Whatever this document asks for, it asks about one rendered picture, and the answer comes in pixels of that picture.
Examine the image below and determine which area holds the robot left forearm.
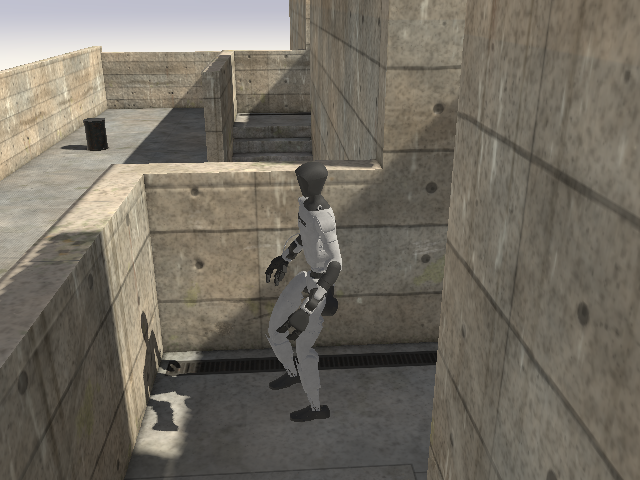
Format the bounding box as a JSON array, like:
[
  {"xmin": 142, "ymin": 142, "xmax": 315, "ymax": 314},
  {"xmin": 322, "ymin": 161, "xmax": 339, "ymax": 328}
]
[{"xmin": 300, "ymin": 261, "xmax": 341, "ymax": 314}]

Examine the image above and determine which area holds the robot left hand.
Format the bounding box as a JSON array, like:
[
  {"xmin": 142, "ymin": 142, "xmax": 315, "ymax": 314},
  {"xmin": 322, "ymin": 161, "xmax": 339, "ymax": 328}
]
[{"xmin": 276, "ymin": 308, "xmax": 310, "ymax": 341}]

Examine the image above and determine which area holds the robot torso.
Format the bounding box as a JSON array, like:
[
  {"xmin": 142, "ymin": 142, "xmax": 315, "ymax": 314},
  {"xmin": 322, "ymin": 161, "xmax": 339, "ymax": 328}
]
[{"xmin": 298, "ymin": 197, "xmax": 336, "ymax": 295}]

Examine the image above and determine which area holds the robot right foot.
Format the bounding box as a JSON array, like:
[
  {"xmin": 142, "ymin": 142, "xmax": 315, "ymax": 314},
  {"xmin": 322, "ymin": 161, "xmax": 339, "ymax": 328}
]
[{"xmin": 269, "ymin": 370, "xmax": 301, "ymax": 390}]

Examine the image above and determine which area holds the robot right forearm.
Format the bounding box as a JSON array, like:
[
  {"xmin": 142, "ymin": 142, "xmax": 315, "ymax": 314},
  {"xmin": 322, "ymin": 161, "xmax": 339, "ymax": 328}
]
[{"xmin": 282, "ymin": 234, "xmax": 303, "ymax": 262}]

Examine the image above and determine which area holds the robot right hand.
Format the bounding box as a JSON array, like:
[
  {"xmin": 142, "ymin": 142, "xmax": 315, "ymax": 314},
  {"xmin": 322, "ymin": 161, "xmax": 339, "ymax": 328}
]
[{"xmin": 265, "ymin": 255, "xmax": 289, "ymax": 286}]

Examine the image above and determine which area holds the robot left upper arm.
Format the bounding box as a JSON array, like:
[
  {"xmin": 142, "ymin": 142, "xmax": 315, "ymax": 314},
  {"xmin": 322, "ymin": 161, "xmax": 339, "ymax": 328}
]
[{"xmin": 315, "ymin": 212, "xmax": 342, "ymax": 271}]

